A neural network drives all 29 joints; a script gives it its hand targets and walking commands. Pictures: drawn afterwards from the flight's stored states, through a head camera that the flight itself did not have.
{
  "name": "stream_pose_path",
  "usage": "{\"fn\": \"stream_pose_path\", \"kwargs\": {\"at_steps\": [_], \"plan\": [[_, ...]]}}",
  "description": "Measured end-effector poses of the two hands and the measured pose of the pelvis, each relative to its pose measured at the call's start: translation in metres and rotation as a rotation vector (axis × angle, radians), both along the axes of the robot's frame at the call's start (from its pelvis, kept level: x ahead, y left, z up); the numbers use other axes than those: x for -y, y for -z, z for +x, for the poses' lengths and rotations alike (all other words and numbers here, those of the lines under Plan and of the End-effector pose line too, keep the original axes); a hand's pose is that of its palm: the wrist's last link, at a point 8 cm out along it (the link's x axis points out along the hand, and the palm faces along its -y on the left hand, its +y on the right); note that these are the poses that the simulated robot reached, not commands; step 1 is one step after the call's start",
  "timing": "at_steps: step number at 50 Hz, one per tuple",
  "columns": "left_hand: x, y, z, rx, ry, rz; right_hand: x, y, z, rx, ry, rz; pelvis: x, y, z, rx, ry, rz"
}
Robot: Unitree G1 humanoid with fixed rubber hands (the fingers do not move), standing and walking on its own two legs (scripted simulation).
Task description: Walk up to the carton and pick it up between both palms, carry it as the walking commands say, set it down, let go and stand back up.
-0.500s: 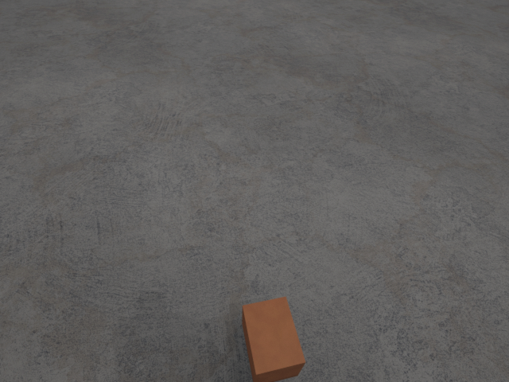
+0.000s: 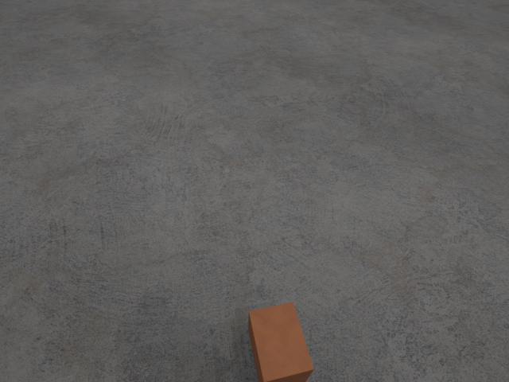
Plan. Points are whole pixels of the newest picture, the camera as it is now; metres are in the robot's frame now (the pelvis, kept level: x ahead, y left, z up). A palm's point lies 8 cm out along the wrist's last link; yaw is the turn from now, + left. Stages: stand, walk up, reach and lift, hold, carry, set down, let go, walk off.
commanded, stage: walk up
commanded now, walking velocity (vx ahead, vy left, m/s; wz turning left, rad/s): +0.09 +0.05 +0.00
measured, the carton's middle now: (277, 347) +0.37 -0.08 -0.67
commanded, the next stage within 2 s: none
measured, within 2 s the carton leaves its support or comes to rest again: neither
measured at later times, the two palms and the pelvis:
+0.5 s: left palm out of the picture -0.07 +0.23 -0.15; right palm out of the picture +0.05 -0.21 -0.14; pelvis +0.00 +0.03 +0.00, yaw -1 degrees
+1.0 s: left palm out of the picture -0.08 +0.24 -0.11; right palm out of the picture -0.07 -0.23 -0.13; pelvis -0.08 +0.02 +0.02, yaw -2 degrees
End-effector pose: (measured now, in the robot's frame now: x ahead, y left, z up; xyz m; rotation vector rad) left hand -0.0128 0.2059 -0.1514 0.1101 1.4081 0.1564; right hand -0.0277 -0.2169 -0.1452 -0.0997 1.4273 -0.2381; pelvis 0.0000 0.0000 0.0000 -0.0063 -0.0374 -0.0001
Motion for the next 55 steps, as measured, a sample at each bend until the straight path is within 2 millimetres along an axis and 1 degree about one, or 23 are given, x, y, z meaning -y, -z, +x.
{"fn": "stream_pose_path", "kwargs": {"at_steps": [4, 7, 9, 11, 13, 15, 19, 22, 24, 25, 28, 30, 33, 36, 38, 40, 41, 45, 47, 51, 53, 55], "plan": [[-0.005, -0.001, -0.001, 0.003, 0.002, 0.005, 0.0, 0.002, -0.003, 0.011, 0.003, -0.005, -0.005, 0.001, 0.001, 0.007, -0.004, -0.008], [-0.007, 0.003, 0.001, -0.001, 0.025, 0.009, 0.0, 0.007, -0.013, 0.002, 0.016, -0.004, -0.003, 0.006, 0.001, 0.014, 0.011, 0.005], [-0.005, 0.006, 0.006, 0.001, 0.036, 0.012, 0.0, 0.012, -0.024, -0.016, 0.03, 0.004, -0.001, 0.009, 0.001, 0.023, 0.024, 0.014], [-0.001, 0.003, 0.011, 0.022, 0.026, 0.013, -0.001, 0.014, -0.032, -0.045, 0.035, 0.018, 0.0, 0.009, 0.002, 0.031, 0.005, -0.009], [0.001, -0.001, 0.009, 0.055, -0.011, 0.022, -0.003, 0.013, -0.032, -0.078, 0.014, 0.032, 0.0, 0.007, 0.003, 0.027, -0.009, -0.004], [0.001, -0.004, -0.003, 0.052, -0.041, 0.024, -0.003, 0.009, -0.019, -0.076, -0.022, 0.037, 0.0, 0.003, 0.001, 0.034, 0.001, 0.014], [0.0, -0.008, -0.037, -0.058, -0.042, 0.004, -0.004, -0.004, 0.031, 0.033, -0.083, 0.021, -0.007, -0.005, -0.002, 0.042, 0.003, 0.013], [-0.006, -0.006, -0.053, -0.126, -0.037, -0.024, -0.007, -0.011, 0.064, 0.111, -0.109, -0.009, -0.018, -0.005, -0.002, 0.045, 0.012, 0.011], [-0.014, 0.0, -0.056, -0.144, -0.042, -0.036, -0.01, -0.008, 0.078, 0.157, -0.112, -0.034, -0.03, 0.002, 0.002, 0.042, 0.013, -0.009], [-0.021, 0.003, -0.054, -0.146, -0.049, -0.034, -0.012, -0.007, 0.082, 0.168, -0.108, -0.041, -0.034, 0.004, 0.002, 0.039, 0.015, -0.005], [-0.043, 0.008, -0.042, -0.119, -0.054, 0.0, -0.017, -0.004, 0.087, 0.192, -0.106, -0.053, -0.042, 0.01, -0.007, 0.025, 0.032, 0.013], [-0.057, 0.009, -0.032, -0.094, -0.029, 0.029, -0.021, -0.002, 0.083, 0.206, -0.101, -0.052, -0.043, 0.012, -0.017, 0.018, 0.036, 0.019], [-0.072, 0.008, -0.015, -0.048, 0.019, 0.071, -0.023, 0.003, 0.07, 0.226, -0.078, -0.043, -0.041, 0.015, -0.033, 0.004, 0.046, 0.027], [-0.078, 0.003, -0.001, 0.013, 0.059, 0.103, -0.019, 0.01, 0.049, 0.226, -0.051, -0.031, -0.037, 0.018, -0.051, 0.0, 0.066, 0.035], [-0.076, -0.002, 0.002, 0.056, 0.075, 0.114, -0.013, 0.018, 0.033, 0.211, -0.038, -0.017, -0.033, 0.02, -0.063, -0.006, 0.077, 0.038], [-0.07, -0.012, -0.005, 0.088, 0.072, 0.115, -0.006, 0.022, 0.017, 0.182, -0.033, -0.004, -0.03, 0.017, -0.073, 0.005, 0.063, 0.004], [-0.066, -0.016, -0.012, 0.097, 0.062, 0.115, -0.004, 0.02, 0.009, 0.162, -0.035, 0.004, -0.028, 0.013, -0.076, 0.002, 0.048, 0.009], [-0.053, -0.031, -0.044, 0.071, 0.03, 0.106, 0.006, 0.0, -0.015, 0.101, -0.054, 0.013, -0.02, -0.006, -0.081, -0.007, 0.049, 0.057], [-0.045, -0.035, -0.056, 0.058, 0.02, 0.089, 0.011, -0.01, -0.025, 0.095, -0.048, 0.01, -0.019, -0.014, -0.08, -0.019, 0.044, 0.058], [-0.033, -0.037, -0.07, 0.045, 0.017, 0.054, 0.013, -0.019, -0.042, 0.061, -0.052, -0.009, -0.02, -0.023, -0.081, -0.035, 0.029, 0.047], [-0.028, -0.034, -0.076, 0.04, 0.017, 0.032, 0.01, -0.02, -0.046, 0.052, -0.062, -0.014, -0.023, -0.022, -0.084, -0.04, 0.022, 0.038], [-0.028, -0.03, -0.085, 0.026, 0.01, 0.014, 0.002, -0.02, -0.046, 0.051, -0.081, -0.015, -0.027, -0.021, -0.088, -0.044, 0.015, 0.032]]}}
